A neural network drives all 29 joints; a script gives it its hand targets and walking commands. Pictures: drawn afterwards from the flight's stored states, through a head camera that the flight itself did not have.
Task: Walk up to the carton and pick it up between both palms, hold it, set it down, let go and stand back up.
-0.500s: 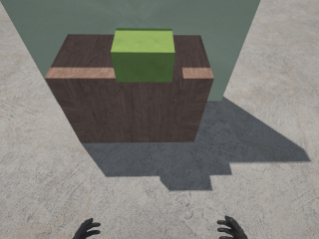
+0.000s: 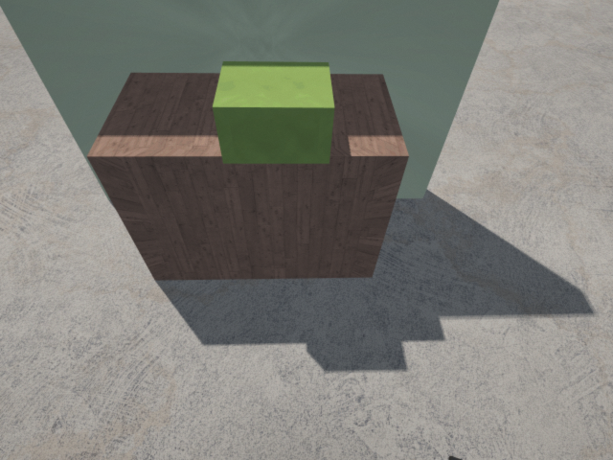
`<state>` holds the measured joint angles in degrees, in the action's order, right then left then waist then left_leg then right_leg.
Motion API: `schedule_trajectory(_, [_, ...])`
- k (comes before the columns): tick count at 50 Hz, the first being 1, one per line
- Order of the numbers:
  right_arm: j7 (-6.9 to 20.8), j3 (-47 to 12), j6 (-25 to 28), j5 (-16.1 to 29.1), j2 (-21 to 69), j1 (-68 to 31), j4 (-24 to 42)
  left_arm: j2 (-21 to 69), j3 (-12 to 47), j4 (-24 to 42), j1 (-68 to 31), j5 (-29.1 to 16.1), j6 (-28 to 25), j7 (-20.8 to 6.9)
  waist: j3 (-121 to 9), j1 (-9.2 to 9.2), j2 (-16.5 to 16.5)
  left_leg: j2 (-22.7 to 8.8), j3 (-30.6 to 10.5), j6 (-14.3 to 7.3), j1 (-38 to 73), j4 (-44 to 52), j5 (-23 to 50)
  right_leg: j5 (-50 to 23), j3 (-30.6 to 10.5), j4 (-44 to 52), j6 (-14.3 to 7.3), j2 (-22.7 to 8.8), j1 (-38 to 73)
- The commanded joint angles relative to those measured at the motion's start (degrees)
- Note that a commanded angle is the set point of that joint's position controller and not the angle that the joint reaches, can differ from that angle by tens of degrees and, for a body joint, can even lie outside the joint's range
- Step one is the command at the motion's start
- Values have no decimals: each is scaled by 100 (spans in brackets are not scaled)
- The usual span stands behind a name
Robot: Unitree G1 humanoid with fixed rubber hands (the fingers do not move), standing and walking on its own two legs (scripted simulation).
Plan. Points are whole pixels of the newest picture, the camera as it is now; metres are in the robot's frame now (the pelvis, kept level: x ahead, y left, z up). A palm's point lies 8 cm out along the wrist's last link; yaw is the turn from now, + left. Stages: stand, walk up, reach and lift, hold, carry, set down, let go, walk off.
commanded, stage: stand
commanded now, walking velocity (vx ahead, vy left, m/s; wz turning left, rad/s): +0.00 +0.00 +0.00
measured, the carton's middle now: (276, 112) +0.90 +0.06 -0.08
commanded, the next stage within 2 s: walk up in 0.40 s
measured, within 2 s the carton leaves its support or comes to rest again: neither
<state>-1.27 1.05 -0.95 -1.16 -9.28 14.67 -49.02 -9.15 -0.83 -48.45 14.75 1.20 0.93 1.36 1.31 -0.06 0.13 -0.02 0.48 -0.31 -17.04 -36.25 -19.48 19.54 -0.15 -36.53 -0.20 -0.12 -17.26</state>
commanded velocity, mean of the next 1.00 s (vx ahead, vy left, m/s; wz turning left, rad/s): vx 0.00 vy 0.00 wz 0.00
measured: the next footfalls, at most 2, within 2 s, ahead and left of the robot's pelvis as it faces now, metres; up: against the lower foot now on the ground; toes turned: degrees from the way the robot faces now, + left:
left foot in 0.88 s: +0.14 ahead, +0.17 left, +0.00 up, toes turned +3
right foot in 1.32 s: +0.37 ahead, -0.07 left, +0.00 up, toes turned -11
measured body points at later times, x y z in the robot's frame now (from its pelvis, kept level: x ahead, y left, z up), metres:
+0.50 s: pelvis +0.00 +0.00 +0.01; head +0.01 +0.00 +0.46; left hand +0.01 +0.21 -0.15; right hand +0.01 -0.21 -0.15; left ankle +0.00 +0.12 -0.73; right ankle +0.00 -0.12 -0.73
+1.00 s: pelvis +0.08 +0.07 -0.01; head +0.07 +0.09 +0.43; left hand +0.05 +0.33 -0.17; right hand +0.07 -0.19 -0.15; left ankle +0.10 +0.17 -0.73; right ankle +0.05 -0.06 -0.67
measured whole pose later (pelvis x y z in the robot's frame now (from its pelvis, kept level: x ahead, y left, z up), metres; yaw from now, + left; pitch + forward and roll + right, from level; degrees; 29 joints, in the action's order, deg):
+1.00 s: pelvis +0.08 +0.07 -0.01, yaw -3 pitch -4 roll +1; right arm -1.1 3.1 2.0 -1.5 -11.3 23.1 -52.9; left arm -13.8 -2.2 -59.1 24.0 3.4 1.1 -0.2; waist 2.2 0.5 3.6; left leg -0.3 6.6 -2.5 -16.3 -42.3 -22.4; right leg 31.9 -3.3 -66.4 -1.4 -1.5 -23.7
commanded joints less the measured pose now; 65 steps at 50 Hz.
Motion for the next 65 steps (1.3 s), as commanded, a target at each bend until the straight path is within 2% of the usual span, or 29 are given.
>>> schedule_trajectory(1, [-40,165,156,5,-582,129,216,-596,-181,210,138,-5,-153,42,-208,3,1,-316,-454,-274,96,816,1060,-1055,-415,837,-279,-306,136])
schedule_trajectory(18, [-99,175,189,33,-324,346,-919,-324,-194,-945,370,-34,-186,98,126,3,-2,-387,-449,-226,445,1269,1247,-1254,-411,1275,-217,-367,479])
schedule_trajectory(29, [-137,123,161,27,-132,464,-1406,-135,-143,-1454,484,-30,-156,136,337,3,-3,-393,-426,-188,520,1435,1174,-1198,-390,1439,-175,-372,550])
schedule_trajectory(30, [-32,308,225,-176,-895,793,-1143,-726,-292,-1163,1077,190,-270,62,-284,120,-82,-212,-444,-319,458,896,-2100,2004,-786,1263,-491,-423,883])
schedule_trajectory(31, [2,363,214,-206,-923,540,-1083,-970,-398,-1216,1111,189,-279,57,391,212,104,-116,-504,-299,-510,620,-2588,2872,-1390,1604,-698,-682,712])
schedule_trajectory(32, [46,294,196,-215,-660,291,-912,-1003,-424,-1266,1387,151,-262,69,852,375,458,-18,-174,-168,-1424,-5,-2363,3409,-2128,2092,-953,-1181,888])
schedule_trajectory(33, [96,201,202,-210,-365,46,-722,-1082,-441,-1322,1535,145,-265,101,1209,476,886,72,323,-5,-2024,-801,-1476,3647,-2921,2628,-1272,-1857,1053])
schedule_trajectory(34, [139,195,239,-274,-346,-13,-576,-1141,-471,-1299,1502,204,-299,140,1454,526,1011,-286,7,49,-2513,-1224,-1251,3208,-3280,2770,-1473,-2239,1250])
schedule_trajectory(35, [171,225,280,-288,-480,-102,-457,-1024,-436,-1301,1586,229,-346,145,1319,554,848,-446,-177,118,-2690,-1361,-1151,2896,-3327,2818,-1486,-2290,1376])
schedule_trajectory(36, [190,279,316,-279,-623,-156,-335,-1023,-422,-1258,1496,243,-393,144,1175,503,764,-540,-299,160,-2540,-1400,-1078,2730,-3196,2824,-1423,-2231,1255])
schedule_trajectory(37, [218,314,339,-251,-665,-33,-257,-1062,-416,-1194,1283,254,-431,147,993,365,817,-630,-385,175,-2238,-1294,-1033,2607,-2953,2769,-1327,-2145,1122])
schedule_trajectory(40, [285,345,358,-194,-501,603,-197,-1129,-446,-980,532,251,-420,100,646,-51,1141,-458,-78,106,-449,-792,-434,2353,-1817,2408,-964,-1567,-95])
schedule_trajectory(41, [273,363,358,-182,-445,1124,-275,-1186,-441,-896,186,252,-369,67,620,-368,996,-322,187,32,676,-426,1,2498,-1353,2022,-829,-1272,-985])
schedule_trajectory(42, [235,412,358,-150,-430,1886,-477,-1213,-418,-797,-170,275,-299,23,571,-757,660,-90,481,3,1885,-62,377,2727,-887,1352,-671,-852,-1875])
schedule_trajectory(43, [169,528,362,-140,-603,2581,-719,-993,-332,-748,-68,324,-230,-20,450,-962,-227,155,530,88,2487,78,26,3039,-505,139,-515,-324,-2331])
schedule_trajectory(44, [91,597,353,-180,-950,2962,-764,-451,-134,-649,164,291,-208,-75,454,-1062,-1656,-689,-821,6,2188,965,-1487,2575,175,-1893,-316,300,-2667])
schedule_trajectory(45, [16,497,325,-135,-1267,2590,-494,-193,-67,-371,497,149,-205,-109,804,-671,-1844,-1999,-3862,-368,1202,2717,-4169,2166,-342,-3130,-200,481,-2949])
schedule_trajectory(46, [-64,496,266,2,-1464,2084,-377,-603,-148,-269,587,160,-182,-141,1339,-379,-1194,-2539,-4769,-847,332,3425,-5246,2032,-536,-3502,-226,-48,-2792])
schedule_trajectory(47, [-80,457,282,80,-1545,1629,-204,-739,-130,-213,566,202,-201,-178,1696,-175,-955,-2559,-4702,-1053,118,3473,-5014,1439,-552,-3700,-167,-259,-2992])
schedule_trajectory(48, [-84,442,340,46,-1567,1346,-116,-719,-110,-270,659,227,-222,-203,1754,-139,-832,-2499,-4047,-1166,232,3147,-4395,1027,-508,-3576,-90,-457,-3096])
schedule_trajectory(50, [-62,339,461,-97,-1266,1192,-69,-780,-113,-385,833,250,-290,-232,1476,-103,-755,-2153,-2822,-1113,216,2813,-3022,573,-467,-2916,-14,-603,-2629])
schedule_trajectory(51, [-41,279,514,-136,-1102,1308,-173,-791,-121,-356,855,260,-301,-266,1388,-88,-689,-2022,-2443,-1111,106,2798,-2473,399,-405,-2802,17,-597,-2375])
schedule_trajectory(55, [-25,238,611,-124,-1078,1428,-411,-780,-114,-75,638,220,-234,-317,1317,26,-493,-1813,-1486,-1174,213,2739,-1414,-361,-233,-2193,83,-609,-2239])
schedule_trajectory(59, [45,200,630,-158,-1079,1544,-504,-671,-60,320,-104,206,-325,-333,1282,-112,-375,-1446,-532,-998,331,2345,27,-1169,181,-839,-82,-473,-1619])
schedule_trajectory(60, [63,204,614,-182,-1125,1562,-509,-615,-58,374,-156,205,-354,-327,1191,-125,-387,-1428,-352,-990,274,2192,374,-1283,349,-611,-146,-368,-1230])
schedule_trajectory(62, [85,206,554,-227,-1189,1660,-532,-582,-94,406,-16,216,-400,-277,1004,-109,-315,-1489,-278,-1010,236,1792,913,-1240,561,-318,-224,-185,-450])
schedule_trajectory(63, [97,186,511,-244,-1202,1633,-530,-626,-143,383,279,226,-431,-228,906,31,-173,-1449,-185,-976,126,1394,1080,-1214,630,-88,-265,-78,87])
schedule_trajectory(64, [122,140,465,-260,-1175,1601,-509,-765,-247,276,858,242,-468,-157,632,299,104,-1208,38,-872,-41,520,1384,-1181,665,156,-342,86,887])
schedule_trajectory(65, [156,42,428,-249,-976,1801,-507,-1007,-378,148,1535,272,-489,-82,116,525,606,-765,367,-700,-283,-867,1365,-1000,400,240,-454,-21,1770])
